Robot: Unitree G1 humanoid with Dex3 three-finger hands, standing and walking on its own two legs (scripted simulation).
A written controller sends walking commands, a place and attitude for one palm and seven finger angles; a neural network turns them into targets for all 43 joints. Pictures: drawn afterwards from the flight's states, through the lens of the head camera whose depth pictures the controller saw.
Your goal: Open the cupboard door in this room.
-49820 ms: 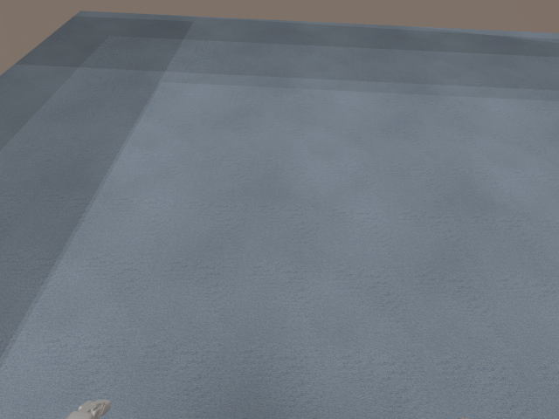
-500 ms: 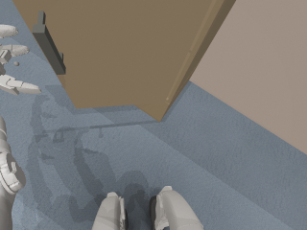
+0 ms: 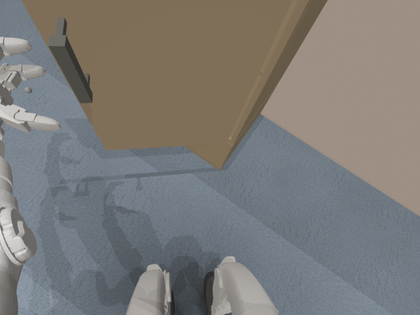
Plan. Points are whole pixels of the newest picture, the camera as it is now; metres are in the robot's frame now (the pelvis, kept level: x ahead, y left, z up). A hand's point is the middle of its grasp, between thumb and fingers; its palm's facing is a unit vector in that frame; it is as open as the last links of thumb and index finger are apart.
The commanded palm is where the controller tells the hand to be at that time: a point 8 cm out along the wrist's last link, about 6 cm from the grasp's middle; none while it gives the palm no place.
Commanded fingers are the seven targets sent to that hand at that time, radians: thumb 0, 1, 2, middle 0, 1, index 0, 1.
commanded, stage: slide the fingers in behind the handle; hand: left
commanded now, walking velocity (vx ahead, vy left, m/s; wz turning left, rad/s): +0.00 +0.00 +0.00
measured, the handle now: (74, 64) +0.55 +0.22 +0.05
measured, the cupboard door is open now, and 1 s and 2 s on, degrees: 42 42 42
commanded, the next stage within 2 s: close the thumb around the handle in 1.62 s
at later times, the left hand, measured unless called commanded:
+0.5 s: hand (49, 89) +0.49 +0.25 +0.05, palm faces +0.06 -1.00 -0.02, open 14.0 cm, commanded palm +0.47 +0.28 +0.05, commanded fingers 0.00 -0.50 0.30 -0.30 -1.20 -0.30 -1.20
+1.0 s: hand (77, 89) +0.49 +0.21 +0.05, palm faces +0.07 -1.00 -0.02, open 14.0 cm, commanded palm +0.47 +0.25 +0.05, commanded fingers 0.00 -0.50 0.30 -0.30 -1.20 -0.30 -1.20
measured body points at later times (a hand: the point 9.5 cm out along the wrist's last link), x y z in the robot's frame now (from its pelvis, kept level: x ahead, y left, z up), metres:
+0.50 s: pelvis +0.00 +0.00 +0.00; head +0.15 +0.04 +0.43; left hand +0.48 +0.30 +0.06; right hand +0.02 -0.26 -0.10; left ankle +0.00 +0.07 -0.64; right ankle +0.04 -0.11 -0.64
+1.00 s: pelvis +0.00 -0.01 +0.00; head +0.14 +0.02 +0.43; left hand +0.48 +0.26 +0.06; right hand +0.03 -0.27 -0.11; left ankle +0.00 +0.07 -0.64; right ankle +0.04 -0.11 -0.64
